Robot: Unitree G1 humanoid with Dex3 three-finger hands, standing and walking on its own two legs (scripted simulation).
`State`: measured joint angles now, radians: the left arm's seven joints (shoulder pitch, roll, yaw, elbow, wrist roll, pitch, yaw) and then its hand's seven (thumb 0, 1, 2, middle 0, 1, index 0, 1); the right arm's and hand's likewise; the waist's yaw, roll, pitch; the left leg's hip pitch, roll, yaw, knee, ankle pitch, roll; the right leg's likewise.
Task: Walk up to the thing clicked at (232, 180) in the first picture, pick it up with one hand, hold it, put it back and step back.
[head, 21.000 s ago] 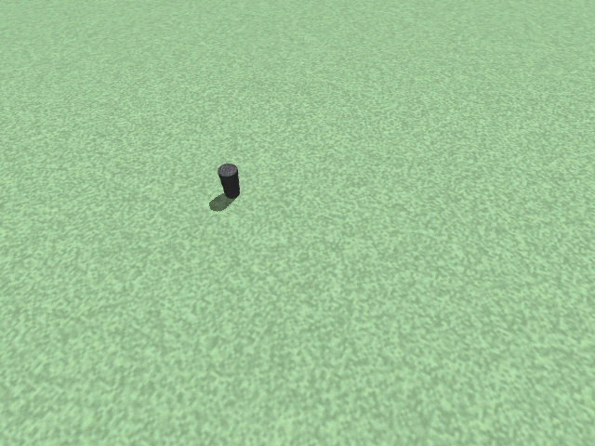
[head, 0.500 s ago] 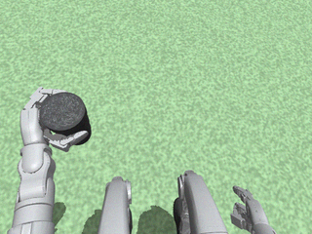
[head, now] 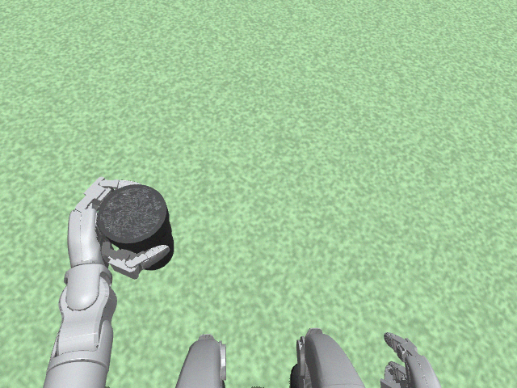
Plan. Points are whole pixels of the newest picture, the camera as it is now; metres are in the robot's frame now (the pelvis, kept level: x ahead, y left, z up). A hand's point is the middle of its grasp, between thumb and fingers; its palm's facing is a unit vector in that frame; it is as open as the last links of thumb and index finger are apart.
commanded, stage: lift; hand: left
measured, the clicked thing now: (144, 234) +0.35 +0.18 -0.01
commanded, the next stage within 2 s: hold in 0.76 s
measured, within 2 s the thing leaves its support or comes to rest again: neither
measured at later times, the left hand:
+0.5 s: hand (131, 218) +0.35 +0.18 +0.06, palm faces +0.18 -0.98 -0.04, open 11.6 cm
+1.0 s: hand (131, 211) +0.34 +0.18 +0.08, palm faces +0.16 -0.99 -0.04, open 11.6 cm
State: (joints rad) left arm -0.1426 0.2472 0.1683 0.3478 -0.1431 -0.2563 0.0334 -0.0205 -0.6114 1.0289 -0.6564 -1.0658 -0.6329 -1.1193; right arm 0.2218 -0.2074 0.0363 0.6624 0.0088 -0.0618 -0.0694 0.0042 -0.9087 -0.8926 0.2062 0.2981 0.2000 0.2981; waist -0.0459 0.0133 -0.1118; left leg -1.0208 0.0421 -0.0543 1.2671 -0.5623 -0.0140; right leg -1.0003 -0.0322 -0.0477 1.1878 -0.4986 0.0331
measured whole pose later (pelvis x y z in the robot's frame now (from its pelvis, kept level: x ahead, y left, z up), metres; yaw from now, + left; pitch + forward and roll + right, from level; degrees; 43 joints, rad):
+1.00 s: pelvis +0.02 -0.01 +0.06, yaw +0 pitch +8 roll -2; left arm -0.08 0.20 0.15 0.38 -0.13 -0.29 0.02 -0.02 -0.61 1.01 -0.67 -1.05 -0.64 -1.10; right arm 0.23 -0.20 0.02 0.68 0.00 -0.05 -0.07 0.01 -0.92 -0.89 0.21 0.30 0.20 0.30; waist -0.04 0.01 -0.03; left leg -0.63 0.05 -0.03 0.95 -0.47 -0.02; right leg -0.62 -0.03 -0.04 0.88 -0.41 0.03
